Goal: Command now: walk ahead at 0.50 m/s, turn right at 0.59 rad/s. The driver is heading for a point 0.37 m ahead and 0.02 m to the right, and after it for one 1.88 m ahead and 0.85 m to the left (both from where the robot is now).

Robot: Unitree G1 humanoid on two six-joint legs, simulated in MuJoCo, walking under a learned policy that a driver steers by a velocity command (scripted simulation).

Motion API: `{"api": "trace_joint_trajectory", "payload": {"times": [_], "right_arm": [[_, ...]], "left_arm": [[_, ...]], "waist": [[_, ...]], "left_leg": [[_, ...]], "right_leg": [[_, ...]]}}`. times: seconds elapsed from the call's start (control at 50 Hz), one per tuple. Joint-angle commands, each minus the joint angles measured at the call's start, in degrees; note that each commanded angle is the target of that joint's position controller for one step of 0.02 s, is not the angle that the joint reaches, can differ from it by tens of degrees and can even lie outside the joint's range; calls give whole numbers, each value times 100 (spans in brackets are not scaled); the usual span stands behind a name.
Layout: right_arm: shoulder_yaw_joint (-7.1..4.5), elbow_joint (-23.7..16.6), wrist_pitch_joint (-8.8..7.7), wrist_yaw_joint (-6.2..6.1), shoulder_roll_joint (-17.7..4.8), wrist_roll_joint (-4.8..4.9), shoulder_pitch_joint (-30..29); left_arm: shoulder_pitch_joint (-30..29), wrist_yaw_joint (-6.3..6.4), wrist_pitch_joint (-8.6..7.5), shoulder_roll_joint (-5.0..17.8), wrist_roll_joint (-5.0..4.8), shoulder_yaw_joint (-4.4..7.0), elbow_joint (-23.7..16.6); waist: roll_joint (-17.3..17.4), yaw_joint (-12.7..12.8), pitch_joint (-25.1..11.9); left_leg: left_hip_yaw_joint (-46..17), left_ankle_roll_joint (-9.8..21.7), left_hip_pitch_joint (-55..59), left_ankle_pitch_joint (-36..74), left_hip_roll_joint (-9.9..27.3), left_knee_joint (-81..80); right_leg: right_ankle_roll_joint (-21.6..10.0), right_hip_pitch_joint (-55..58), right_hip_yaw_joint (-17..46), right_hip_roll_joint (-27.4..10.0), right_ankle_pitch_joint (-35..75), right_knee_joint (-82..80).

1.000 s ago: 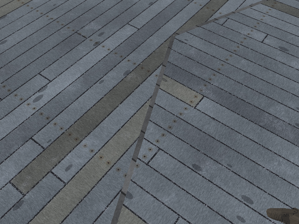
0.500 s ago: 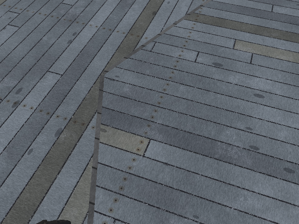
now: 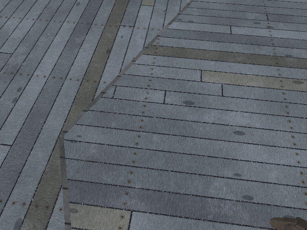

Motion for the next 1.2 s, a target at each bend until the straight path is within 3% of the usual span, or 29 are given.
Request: {"api": "trace_joint_trajectory", "payload": {"times": [0.02,0.04,0.06,0.1,0.14,0.24,0.32,0.4,0.44,0.46,0.48,0.5,0.52,0.54,0.56,0.6,0.68,0.84,0.9,0.94,0.98,1.0,1.02,1.04,1.06,1.08,1.1,1.12,1.2], "right_arm": [[-330,-93,42,-42,-848,59,1279],[-281,-113,70,-50,-749,8,1045],[-247,-57,89,-64,-632,-11,913],[-219,27,59,-93,-532,-28,852],[-251,143,21,-95,-603,11,897],[-323,386,65,-108,-851,8,972],[-312,687,147,-78,-977,131,1347],[-349,947,292,-47,-1221,277,1588],[-344,999,343,-73,-1311,298,1442],[-268,984,317,-87,-1134,248,1463],[-81,764,259,-70,-574,61,1579],[28,775,165,-45,-273,132,2064],[-168,792,154,-30,-909,308,1617],[-200,652,153,-24,-936,353,1268],[-200,669,174,-60,-831,282,1119],[-232,778,324,-82,-671,231,1364],[-216,692,522,-106,-383,222,1177],[-97,157,472,159,-216,155,-184],[-122,-68,484,246,-309,155,-440],[-215,-125,515,265,-476,157,-205],[-482,154,550,204,-905,193,1116],[-698,376,610,85,-1406,210,2020],[-774,321,561,47,-2022,247,1808],[-620,107,447,94,-1550,186,1906],[-527,146,354,113,-1217,136,1727],[-479,116,305,107,-1062,164,1401],[-418,50,299,89,-852,163,1013],[-363,-57,288,55,-718,86,800],[-403,-69,269,-76,-900,112,895]], "left_arm": [[-63,4,-101,826,-46,122,-564],[-321,11,-76,757,14,124,-603],[-498,-10,-79,683,54,137,-668],[-438,-71,-37,486,-17,127,-694],[-547,-88,16,313,-10,91,-759],[-1062,-156,-5,144,32,15,-910],[-1831,-282,-131,-88,49,-106,-1094],[-2122,-366,-232,123,52,-48,-1240],[-1126,-331,-266,469,90,143,-964],[-248,-254,-245,786,127,297,-701],[652,-132,-192,1327,254,423,-576],[582,-132,-191,1374,285,368,-630],[353,-156,-215,850,239,238,-614],[28,-166,-245,654,161,164,-546],[-317,-187,-280,460,146,112,-499],[-742,-215,-397,204,195,68,-437],[-857,-149,-559,251,256,138,-165],[-413,8,-422,667,152,285,251],[-307,15,-297,789,51,339,383],[-399,38,-213,966,6,384,382],[-578,53,-124,1011,-60,370,339],[-481,73,-163,812,50,280,264],[62,0,-310,-76,270,8,-48],[-524,-65,-534,325,71,29,-97],[-1076,-104,-648,602,-139,101,-269],[-1152,-70,-714,543,-73,74,-275],[-1136,-25,-721,572,98,107,-200],[-1015,-25,-667,619,162,147,-166],[-1141,-32,-448,363,246,97,-236]], "waist": [[991,-765,-644],[604,-688,-342],[590,-623,-83],[871,-488,-7],[809,-471,72],[547,-570,154],[429,-802,405],[587,-656,483],[661,30,-160],[616,438,-784],[-362,621,-1778],[-1326,305,-2576],[-691,445,-1865],[-679,283,-984],[-403,82,-615],[-564,-282,-276],[-284,-440,99],[-8,-6,581],[-60,1,601],[-239,-228,272],[-192,-1012,-485],[340,-1359,-982],[1870,-580,-1388],[1071,-991,-2044],[774,-1054,-1265],[364,-808,-792],[216,-568,-479],[350,-368,-414],[304,-267,-179]], "left_leg": [[-3430,993,3463,-2480,2309,-1558],[-2692,887,2879,-1623,2064,-1605],[-2167,885,2482,-972,1859,-1707],[-1425,849,2085,-368,1624,-1953],[-986,956,1997,60,1640,-2131],[-83,1011,2237,1030,1649,-2265],[292,983,2251,1158,1579,-2317],[19,945,2816,2052,1847,-1937],[228,718,2688,3543,1629,-768],[382,507,1942,3231,1345,330],[578,175,222,801,788,2417],[-239,9,-937,-2658,102,3796],[-619,18,-1444,-2441,391,4249],[-431,53,-1685,-1951,628,4153],[-363,37,-1523,-1475,833,3912],[-418,-32,-922,-836,1047,3643],[-501,-164,-1106,-223,1057,3238],[14,23,-1329,993,913,941],[268,255,-1358,447,784,603],[628,479,-726,-124,420,579],[866,828,1151,-108,-125,205],[-66,1126,2864,31,253,13],[-3406,2233,4554,-1035,1706,-616],[-4696,2380,4835,-1731,2075,-1500],[-3955,2081,4366,-1365,1978,-1647],[-3279,1886,3575,-822,1746,-1599],[-2704,1741,2813,-146,1521,-1606],[-2380,1693,2313,392,1369,-1700],[-1672,1677,1484,1413,1083,-1928]], "right_leg": [[141,-3350,-233,-505,354,2499],[183,-3159,-374,-690,753,2410],[206,-3086,-383,-838,1015,2175],[226,-2741,-509,-1033,1256,1926],[277,-2840,-610,-1095,1384,1700],[362,-3021,-724,-1135,2413,430],[213,-2509,-1113,-941,2903,-924],[-23,-2131,-1311,-753,2275,-1715],[-257,-513,-1501,-449,2471,-2218],[-406,1034,-1348,-603,2750,-2070],[-884,3063,404,-2091,2780,-1906],[-1494,3627,2622,-3056,2056,-2727],[-1277,3029,2136,-2828,1645,-2959],[-1088,2258,1198,-2601,1807,-3112],[-953,1583,654,-2326,2011,-3314],[-842,692,-153,-2026,2437,-3773],[-881,339,-1020,-2015,3198,-4203],[-706,1062,-2096,-2112,3385,-4266],[-579,1648,-2284,-2248,4053,-3866],[-445,1836,-2443,-2228,5918,-3120],[-177,1390,-2682,-1938,6801,-1182],[124,70,-2683,-1671,5182,536],[511,-2511,-2110,-438,-191,2557],[390,-3101,-732,-344,-475,3098],[232,-3548,-682,-603,76,2983],[142,-3385,-692,-862,583,2501],[168,-3007,-697,-1041,882,1992],[196,-2573,-640,-1154,1101,1729],[530,-2280,-869,-1068,1671,675]]}}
